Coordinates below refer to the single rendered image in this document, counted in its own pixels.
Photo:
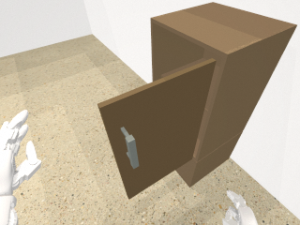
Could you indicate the handle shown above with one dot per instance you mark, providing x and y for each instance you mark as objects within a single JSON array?
[{"x": 131, "y": 149}]

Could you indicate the robot right hand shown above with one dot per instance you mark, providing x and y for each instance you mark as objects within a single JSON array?
[{"x": 243, "y": 216}]

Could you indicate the cupboard door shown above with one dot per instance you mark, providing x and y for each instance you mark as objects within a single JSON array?
[{"x": 164, "y": 117}]

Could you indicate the robot left hand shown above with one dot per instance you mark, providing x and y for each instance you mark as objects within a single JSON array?
[{"x": 11, "y": 134}]

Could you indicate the left robot forearm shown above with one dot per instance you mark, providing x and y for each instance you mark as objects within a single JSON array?
[{"x": 8, "y": 215}]

